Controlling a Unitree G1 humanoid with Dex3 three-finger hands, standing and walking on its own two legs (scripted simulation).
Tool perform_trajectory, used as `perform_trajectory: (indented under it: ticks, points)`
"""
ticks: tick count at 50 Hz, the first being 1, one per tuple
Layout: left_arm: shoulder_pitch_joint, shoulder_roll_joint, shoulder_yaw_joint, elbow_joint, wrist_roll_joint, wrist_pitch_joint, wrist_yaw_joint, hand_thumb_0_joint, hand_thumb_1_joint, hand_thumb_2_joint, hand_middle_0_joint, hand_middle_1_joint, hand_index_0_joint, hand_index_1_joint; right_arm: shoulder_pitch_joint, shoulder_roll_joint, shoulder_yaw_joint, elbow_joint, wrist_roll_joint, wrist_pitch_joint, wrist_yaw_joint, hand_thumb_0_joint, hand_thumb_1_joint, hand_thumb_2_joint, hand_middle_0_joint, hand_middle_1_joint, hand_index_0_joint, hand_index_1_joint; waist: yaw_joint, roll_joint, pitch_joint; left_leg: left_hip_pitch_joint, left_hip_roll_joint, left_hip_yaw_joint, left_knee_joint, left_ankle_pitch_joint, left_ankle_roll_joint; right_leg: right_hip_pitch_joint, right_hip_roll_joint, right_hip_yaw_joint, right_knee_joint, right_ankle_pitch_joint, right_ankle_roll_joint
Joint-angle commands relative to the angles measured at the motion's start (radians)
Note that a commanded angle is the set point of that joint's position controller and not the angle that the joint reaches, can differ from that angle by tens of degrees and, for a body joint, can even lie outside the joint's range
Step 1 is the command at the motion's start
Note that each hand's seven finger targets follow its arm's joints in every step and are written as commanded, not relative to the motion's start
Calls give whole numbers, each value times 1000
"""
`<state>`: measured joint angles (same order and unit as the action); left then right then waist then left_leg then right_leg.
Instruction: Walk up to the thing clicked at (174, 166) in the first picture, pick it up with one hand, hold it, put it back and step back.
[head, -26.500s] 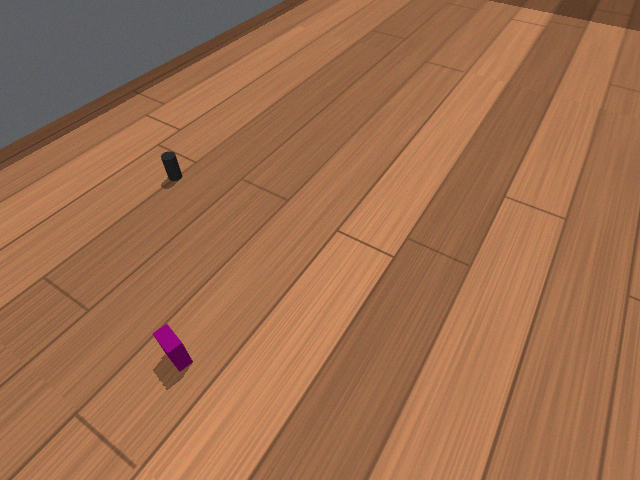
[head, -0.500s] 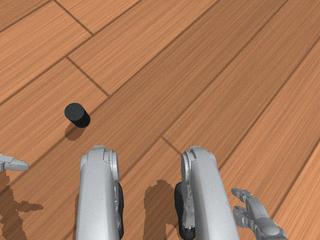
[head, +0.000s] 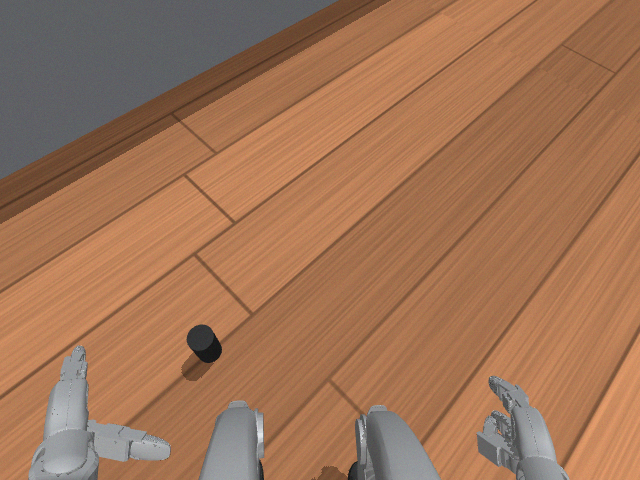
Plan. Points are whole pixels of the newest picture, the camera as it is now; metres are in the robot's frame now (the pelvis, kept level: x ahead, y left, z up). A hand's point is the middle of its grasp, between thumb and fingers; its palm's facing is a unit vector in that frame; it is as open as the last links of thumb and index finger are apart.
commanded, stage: home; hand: left
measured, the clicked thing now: (205, 344) +0.44 +0.26 -0.57
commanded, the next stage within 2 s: stand in 2.00 s
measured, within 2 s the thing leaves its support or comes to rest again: neither
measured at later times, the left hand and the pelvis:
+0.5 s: hand (110, 434) +0.19 +0.20 +0.03, palm faces +0.15 -0.94 -0.30, open 17.4 cm; pelvis +0.03 +0.02 +0.08, yaw +2 degrees
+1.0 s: hand (127, 445) +0.18 +0.19 +0.03, palm faces +0.13 -0.95 -0.29, open 17.7 cm; pelvis +0.02 +0.00 +0.08, yaw +2 degrees
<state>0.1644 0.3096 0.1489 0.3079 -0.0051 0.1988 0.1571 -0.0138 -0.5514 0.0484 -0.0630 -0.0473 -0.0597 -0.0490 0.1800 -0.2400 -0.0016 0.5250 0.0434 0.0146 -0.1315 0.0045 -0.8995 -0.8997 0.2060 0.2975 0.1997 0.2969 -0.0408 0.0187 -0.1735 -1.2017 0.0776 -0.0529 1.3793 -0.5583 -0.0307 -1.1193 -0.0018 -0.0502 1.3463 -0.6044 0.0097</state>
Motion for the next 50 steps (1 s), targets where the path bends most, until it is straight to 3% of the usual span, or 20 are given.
perform_trajectory:
  ticks: [1,2,3,4,9,13,18,22,23,24,25,26,27,30,33,34,36,40,46,50]
  points:
    - [41,131,28,-251,4,-4,41,0,-533,64,-53,-55,-53,-55,41,-114,-43,-126,-2,-58,-39,0,-897,-903,201,301,201,301,10,71,-283,431,-47,43,-281,291,38,312,12,12,-313,331,-20]
    - [48,114,9,-284,3,5,45,0,-525,69,-54,-57,-54,-57,42,-111,-41,-134,-3,-61,-45,0,-897,-903,201,301,201,301,3,91,-267,465,-47,40,-317,280,34,325,14,9,-337,315,-22]
    - [74,125,19,-308,1,16,52,0,-529,66,-53,-56,-54,-56,48,-109,-38,-143,-3,-65,-53,0,-897,-903,201,301,201,301,18,102,-249,491,-50,43,-345,279,35,355,13,6,-367,318,-20]
    - [105,90,-12,-323,1,26,52,0,-522,71,-54,-57,-54,-57,50,-104,-36,-144,-5,-69,-58,0,-897,-903,201,301,201,301,5,98,-229,511,-50,45,-369,279,33,375,15,2,-387,318,-21]
    - [207,36,-76,-467,-6,62,58,0,-534,64,-53,-55,-53,-55,53,-88,-29,-172,-11,-97,-75,0,-897,-903,201,301,201,301,10,89,-157,594,-51,41,-463,303,31,461,22,-21,-464,337,-19]
    - [294,-9,-123,-489,-4,77,47,0,-535,63,-53,-55,-53,-55,46,-80,-24,-187,-20,-117,-80,0,-897,-902,201,301,201,301,4,19,-53,608,-49,34,-509,313,35,476,31,-38,-513,338,-16]
    - [307,11,-105,-566,-1,66,27,0,-547,56,-52,-53,-52,-53,37,-82,-24,-213,-24,-135,-74,0,-897,-902,201,301,201,301,18,13,-7,618,-49,26,-562,266,31,499,33,-43,-551,285,-14]
    - [318,-12,-111,-510,3,56,11,0,-550,54,-51,-53,-52,-52,54,-82,-25,-204,-34,-149,-71,0,-898,-902,201,301,201,301,3,-2,1,641,-50,35,-559,308,29,519,33,-35,-556,320,-12]
    - [281,16,-93,-552,3,48,12,0,-558,49,-50,-51,-51,-51,46,-87,-27,-212,-33,-154,-71,0,-898,-902,201,301,201,301,7,4,-2,641,-52,38,-558,308,30,526,30,-33,-559,325,-10]
    - [313,-30,-122,-484,5,50,4,0,-569,43,-49,-49,-50,-49,47,-78,-21,-204,-36,-158,-67,0,-898,-903,201,301,201,301,0,2,4,644,-55,40,-560,291,30,523,30,-27,-560,309,-11]
    - [255,8,-99,-575,6,37,5,0,-558,49,-50,-52,-51,-51,52,-81,-25,-204,-38,-161,-67,0,-898,-902,201,301,201,301,6,37,-34,663,-52,38,-562,311,27,533,29,-26,-553,325,-14]
    - [252,8,-102,-577,7,35,4,0,-579,37,-48,-48,-49,-48,51,-84,-26,-204,-39,-163,-69,0,-898,-902,201,301,201,301,7,56,-49,675,-56,41,-563,314,25,542,27,-23,-556,328,-15]
    - [248,-12,-121,-563,6,35,2,0,-569,43,-49,-50,-50,-50,46,-86,-25,-201,-39,-165,-66,0,-898,-902,201,301,201,301,4,40,-32,679,-52,33,-574,295,25,534,29,-28,-558,306,-16]
    - [239,-10,-119,-569,5,31,3,0,-597,27,-46,-45,-47,-45,38,-83,-21,-198,-39,-177,-66,0,-898,-902,201,301,201,301,13,63,-22,681,-51,27,-594,254,21,531,30,-31,-563,268,-18]
    - [262,-2,-106,-559,7,31,4,0,-593,29,-47,-46,-47,-45,40,-82,-21,-197,-39,-182,-67,0,-899,-902,201,301,201,301,17,49,-70,695,-54,33,-578,310,23,567,30,-28,-568,320,-17]
    - [270,-4,-106,-536,5,30,1,0,-584,35,-47,-48,-48,-47,38,-83,-21,-193,-40,-180,-65,0,-899,-902,201,301,201,301,17,36,-31,681,-57,36,-579,290,24,549,29,-27,-577,305,-14]
    - [301,-10,-106,-515,6,31,0,0,-586,33,-47,-47,-48,-47,37,-83,-21,-196,-39,-180,-66,0,-899,-902,201,301,201,301,23,23,-43,679,-56,38,-574,322,24,564,29,-27,-572,330,-15]
    - [286,-8,-101,-495,3,26,-5,0,-599,25,-46,-45,-46,-45,31,-84,-20,-194,-38,-180,-63,0,-899,-902,201,301,200,301,23,4,3,650,-62,50,-574,269,30,545,24,-20,-595,293,-8]
    - [289,-1,-96,-492,4,19,-9,0,-603,23,-46,-45,-46,-45,40,-85,-24,-192,-39,-184,-64,0,-899,-902,201,301,200,301,18,4,-25,668,-65,63,-562,302,34,563,20,-7,-596,338,-4]
    - [263,-5,-103,-490,2,18,-12,0,-606,22,-45,-44,-46,-44,33,-87,-24,-189,-39,-188,-66,0,-899,-902,201,301,200,301,11,-7,5,656,-64,63,-569,245,37,541,18,-5,-612,283,-2]
